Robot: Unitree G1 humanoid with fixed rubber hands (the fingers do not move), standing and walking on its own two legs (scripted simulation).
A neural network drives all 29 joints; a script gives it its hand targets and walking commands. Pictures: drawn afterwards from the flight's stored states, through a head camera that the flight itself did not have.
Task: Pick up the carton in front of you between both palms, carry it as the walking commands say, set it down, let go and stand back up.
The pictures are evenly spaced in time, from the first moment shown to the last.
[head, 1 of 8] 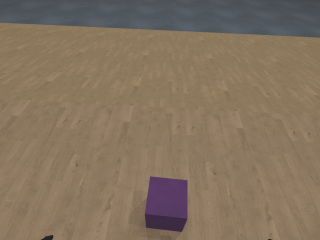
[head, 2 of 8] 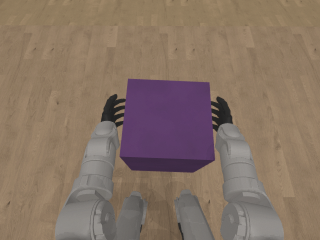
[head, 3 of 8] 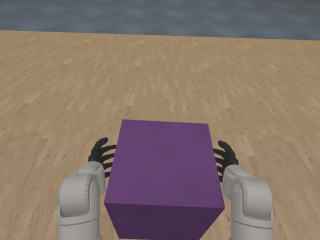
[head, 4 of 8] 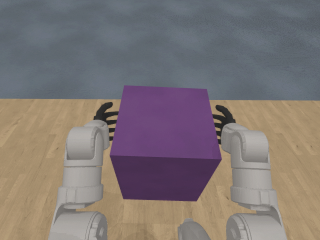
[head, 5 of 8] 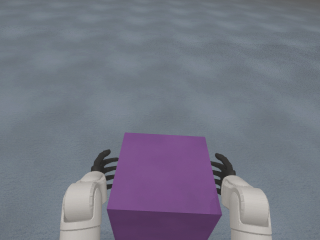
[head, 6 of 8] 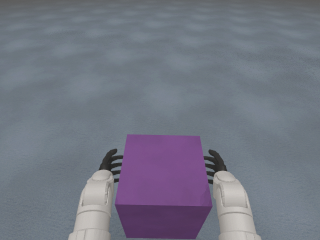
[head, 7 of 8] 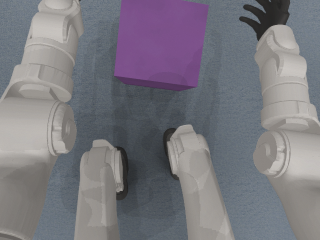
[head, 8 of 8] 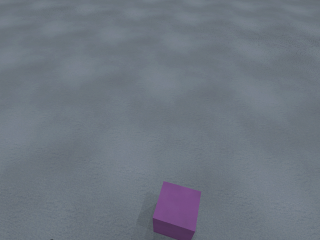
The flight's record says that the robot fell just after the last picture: no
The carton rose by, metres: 0.68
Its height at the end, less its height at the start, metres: -0.47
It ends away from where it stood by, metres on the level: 5.94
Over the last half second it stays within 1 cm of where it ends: yes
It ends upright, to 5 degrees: yes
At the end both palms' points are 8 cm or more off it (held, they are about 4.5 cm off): yes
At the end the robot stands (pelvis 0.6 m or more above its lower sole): yes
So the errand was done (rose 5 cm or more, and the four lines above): yes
